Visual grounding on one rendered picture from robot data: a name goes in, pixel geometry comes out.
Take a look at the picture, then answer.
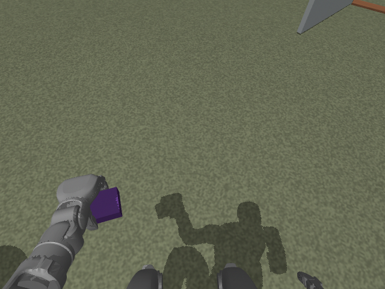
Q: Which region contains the left robot hand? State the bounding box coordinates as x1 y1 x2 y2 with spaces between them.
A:
57 174 109 231

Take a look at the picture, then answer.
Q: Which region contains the right robot hand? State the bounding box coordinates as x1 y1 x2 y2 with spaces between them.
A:
297 272 324 289

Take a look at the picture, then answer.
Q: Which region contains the left robot arm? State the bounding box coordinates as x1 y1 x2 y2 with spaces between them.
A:
2 197 90 289

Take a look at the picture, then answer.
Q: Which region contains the small box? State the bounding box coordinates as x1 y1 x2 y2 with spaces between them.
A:
90 187 122 223

